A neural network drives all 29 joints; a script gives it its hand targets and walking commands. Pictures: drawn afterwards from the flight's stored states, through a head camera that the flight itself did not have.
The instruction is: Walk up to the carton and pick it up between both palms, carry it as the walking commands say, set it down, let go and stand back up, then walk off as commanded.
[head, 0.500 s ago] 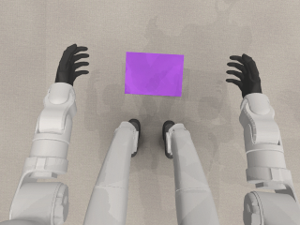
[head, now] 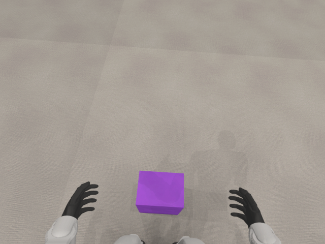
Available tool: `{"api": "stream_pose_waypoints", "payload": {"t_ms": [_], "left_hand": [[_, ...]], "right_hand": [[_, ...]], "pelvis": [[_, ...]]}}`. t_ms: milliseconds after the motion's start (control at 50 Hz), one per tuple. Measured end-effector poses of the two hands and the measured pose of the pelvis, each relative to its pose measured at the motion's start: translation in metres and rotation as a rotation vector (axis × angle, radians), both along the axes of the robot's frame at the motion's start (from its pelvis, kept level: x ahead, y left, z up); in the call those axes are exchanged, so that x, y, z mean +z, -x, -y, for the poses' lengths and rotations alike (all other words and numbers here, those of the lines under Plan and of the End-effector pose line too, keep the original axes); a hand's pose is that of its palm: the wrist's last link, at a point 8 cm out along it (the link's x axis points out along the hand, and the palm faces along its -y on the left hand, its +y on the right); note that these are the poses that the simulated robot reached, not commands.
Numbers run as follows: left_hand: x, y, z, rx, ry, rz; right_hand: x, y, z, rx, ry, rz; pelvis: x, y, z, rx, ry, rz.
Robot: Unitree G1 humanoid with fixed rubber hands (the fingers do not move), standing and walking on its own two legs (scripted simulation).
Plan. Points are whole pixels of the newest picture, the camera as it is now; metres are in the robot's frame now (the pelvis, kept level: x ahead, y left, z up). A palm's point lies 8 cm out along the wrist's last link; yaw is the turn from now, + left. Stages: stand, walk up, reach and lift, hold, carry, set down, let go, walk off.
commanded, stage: let go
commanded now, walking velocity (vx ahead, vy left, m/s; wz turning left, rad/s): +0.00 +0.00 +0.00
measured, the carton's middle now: (160, 194) +0.34 +0.01 -0.62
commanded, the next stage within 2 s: stand in 0.50 s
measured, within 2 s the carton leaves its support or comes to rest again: neither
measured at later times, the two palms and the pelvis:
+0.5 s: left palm (63, 219) +0.17 +0.24 -0.06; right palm (258, 223) +0.18 -0.22 -0.06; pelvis +0.02 +0.00 +0.01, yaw +1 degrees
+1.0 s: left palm out of the picture +0.04 +0.29 -0.09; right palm out of the picture +0.07 -0.26 -0.09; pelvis -0.01 +0.01 +0.01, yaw +1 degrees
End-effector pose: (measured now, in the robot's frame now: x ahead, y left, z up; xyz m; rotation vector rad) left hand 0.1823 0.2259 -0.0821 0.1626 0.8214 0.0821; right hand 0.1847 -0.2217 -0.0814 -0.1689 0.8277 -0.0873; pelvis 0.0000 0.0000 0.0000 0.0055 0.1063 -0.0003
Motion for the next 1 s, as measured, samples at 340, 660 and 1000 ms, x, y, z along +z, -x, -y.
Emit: {"api": "stream_pose_waypoints", "payload": {"t_ms": [340,660,1000], "left_hand": [[0.021,0.016,-0.015,0.007,-0.005,-0.011],[0.008,0.038,-0.039,0.086,-0.071,0.042],[-0.009,0.140,-0.062,0.162,-0.126,-0.074]], "right_hand": [[0.016,0.009,0.006,0.008,0.002,-0.019],[0.013,0.028,0.027,-0.054,0.096,0.053],[-0.013,0.118,0.041,-0.124,0.080,-0.047]], "pelvis": [[0.011,-0.019,-0.004,0.017,0.004,0.145],[0.005,-0.024,-0.009,0.021,0.019,0.160],[0.007,0.009,-0.008,0.018,-0.002,0.223]]}}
